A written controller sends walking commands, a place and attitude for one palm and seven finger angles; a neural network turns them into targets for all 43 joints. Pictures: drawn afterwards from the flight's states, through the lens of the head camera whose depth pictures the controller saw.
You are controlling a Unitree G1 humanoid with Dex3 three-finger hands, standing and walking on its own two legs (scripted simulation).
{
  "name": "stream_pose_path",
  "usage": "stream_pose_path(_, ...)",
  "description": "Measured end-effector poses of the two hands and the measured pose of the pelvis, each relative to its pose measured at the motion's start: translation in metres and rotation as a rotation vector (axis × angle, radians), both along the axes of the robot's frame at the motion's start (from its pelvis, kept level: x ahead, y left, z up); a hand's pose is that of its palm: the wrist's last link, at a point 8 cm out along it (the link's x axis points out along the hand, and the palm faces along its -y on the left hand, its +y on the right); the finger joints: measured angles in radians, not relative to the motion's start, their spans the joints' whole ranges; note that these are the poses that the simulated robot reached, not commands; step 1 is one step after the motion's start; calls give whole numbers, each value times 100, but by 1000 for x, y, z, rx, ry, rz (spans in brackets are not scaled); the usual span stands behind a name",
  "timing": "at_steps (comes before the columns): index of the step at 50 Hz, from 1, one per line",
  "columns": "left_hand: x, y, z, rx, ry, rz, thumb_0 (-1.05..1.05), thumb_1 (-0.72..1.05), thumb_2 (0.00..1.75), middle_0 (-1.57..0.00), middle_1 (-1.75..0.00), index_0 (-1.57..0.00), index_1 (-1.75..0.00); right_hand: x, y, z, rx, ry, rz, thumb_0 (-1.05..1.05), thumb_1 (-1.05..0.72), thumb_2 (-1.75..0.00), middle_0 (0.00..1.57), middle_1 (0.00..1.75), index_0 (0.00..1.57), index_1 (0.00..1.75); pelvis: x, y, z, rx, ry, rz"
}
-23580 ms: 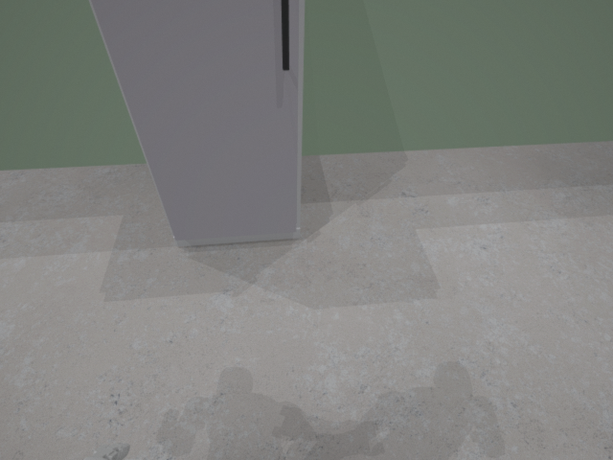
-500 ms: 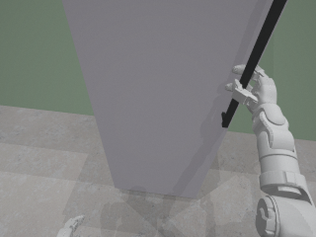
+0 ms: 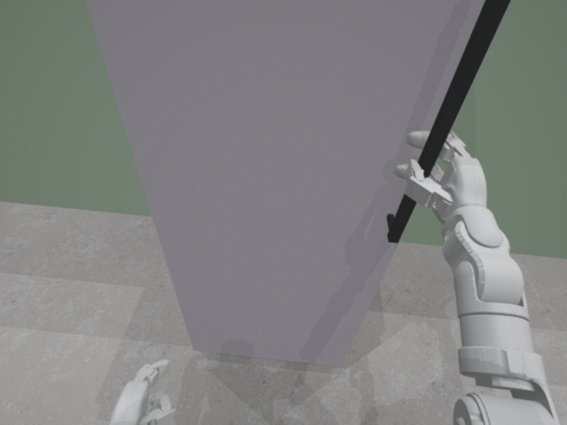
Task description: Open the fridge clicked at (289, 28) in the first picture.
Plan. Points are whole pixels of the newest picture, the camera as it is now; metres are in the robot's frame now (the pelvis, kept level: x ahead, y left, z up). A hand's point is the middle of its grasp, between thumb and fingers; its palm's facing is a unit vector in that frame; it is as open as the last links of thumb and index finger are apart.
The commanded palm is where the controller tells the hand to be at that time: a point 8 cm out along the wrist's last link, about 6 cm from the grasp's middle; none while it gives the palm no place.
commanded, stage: pull the door a little, standing still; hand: right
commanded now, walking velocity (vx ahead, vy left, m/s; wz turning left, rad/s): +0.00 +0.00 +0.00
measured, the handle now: (439, 117) +0.46 -0.15 +0.26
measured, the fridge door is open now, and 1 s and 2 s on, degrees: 0 22 63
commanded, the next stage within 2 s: walk backward, drawing the door open in 0.20 s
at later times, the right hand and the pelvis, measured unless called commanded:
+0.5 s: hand (414, 234) +0.31 -0.12 +0.18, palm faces +0.00 +0.98 -0.20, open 6.2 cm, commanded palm +0.28 -0.17 +0.18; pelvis +0.06 +0.00 +0.01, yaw +2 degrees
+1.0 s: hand (388, 280) +0.25 -0.08 +0.17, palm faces +0.36 +0.89 -0.28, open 6.7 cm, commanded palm +0.19 -0.12 +0.18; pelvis +0.02 +0.11 -0.03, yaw -9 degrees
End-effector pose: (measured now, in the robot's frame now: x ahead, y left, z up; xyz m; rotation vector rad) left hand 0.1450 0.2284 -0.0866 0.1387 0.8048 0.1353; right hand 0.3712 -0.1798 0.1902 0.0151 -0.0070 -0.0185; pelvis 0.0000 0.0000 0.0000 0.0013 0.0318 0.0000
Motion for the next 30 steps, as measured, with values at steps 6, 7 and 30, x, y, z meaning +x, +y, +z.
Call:
stream_pose_path(6, 12, 2, 5, -20, -11, 11, 1, 91, 90, -21, -30, -20, -30, -6, 1, -1, -8, -14, 15, 2, -82, -83, 23, 134, 23, 128, 15, 1, 3, -7, 6, 33)
stream_pose_path(7, 15, 3, 6, -21, -13, 13, 1, 91, 90, -21, -30, -20, -30, -8, 1, -1, -10, -18, 18, 2, -82, -83, 23, 134, 23, 127, 18, 1, 3, -8, 8, 41)
stream_pose_path(30, 110, 1, 33, 13, -85, -91, 1, 91, 90, -20, -30, -20, -30, -91, 14, 3, -251, -182, -16, -1, -65, -79, 44, 139, 34, 134, 65, 11, 19, -9, 9, 22)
